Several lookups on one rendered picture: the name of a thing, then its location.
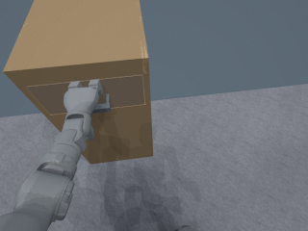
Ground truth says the drawer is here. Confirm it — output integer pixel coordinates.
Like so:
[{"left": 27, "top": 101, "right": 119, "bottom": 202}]
[{"left": 26, "top": 74, "right": 144, "bottom": 115}]

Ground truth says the left robot hand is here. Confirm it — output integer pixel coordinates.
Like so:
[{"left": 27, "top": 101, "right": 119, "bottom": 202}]
[{"left": 64, "top": 79, "right": 103, "bottom": 141}]

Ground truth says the robot left upper arm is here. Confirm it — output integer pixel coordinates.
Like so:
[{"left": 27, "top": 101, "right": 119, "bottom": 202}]
[{"left": 0, "top": 170, "right": 75, "bottom": 231}]

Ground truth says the handle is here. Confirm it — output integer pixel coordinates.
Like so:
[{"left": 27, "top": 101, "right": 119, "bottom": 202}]
[{"left": 92, "top": 93, "right": 111, "bottom": 114}]

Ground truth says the robot left forearm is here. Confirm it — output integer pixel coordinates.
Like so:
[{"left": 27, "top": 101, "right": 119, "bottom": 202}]
[{"left": 13, "top": 111, "right": 91, "bottom": 211}]

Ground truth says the cabinet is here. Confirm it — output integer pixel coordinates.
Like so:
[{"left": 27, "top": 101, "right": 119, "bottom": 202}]
[{"left": 3, "top": 0, "right": 154, "bottom": 165}]

